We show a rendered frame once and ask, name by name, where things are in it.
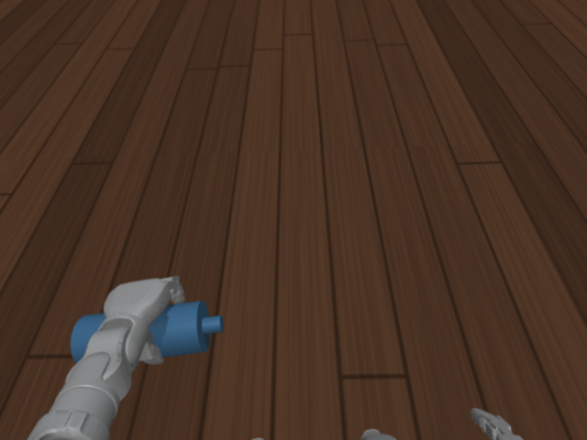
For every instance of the bottle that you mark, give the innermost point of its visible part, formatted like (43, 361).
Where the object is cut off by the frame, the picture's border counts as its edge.
(181, 329)

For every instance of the left robot arm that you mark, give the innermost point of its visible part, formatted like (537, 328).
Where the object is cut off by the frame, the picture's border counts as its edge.
(89, 400)

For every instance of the right robot hand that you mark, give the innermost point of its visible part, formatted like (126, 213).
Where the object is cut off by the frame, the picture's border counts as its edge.
(495, 426)

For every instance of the left robot hand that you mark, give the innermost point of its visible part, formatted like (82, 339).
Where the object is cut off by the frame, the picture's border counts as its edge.
(145, 299)

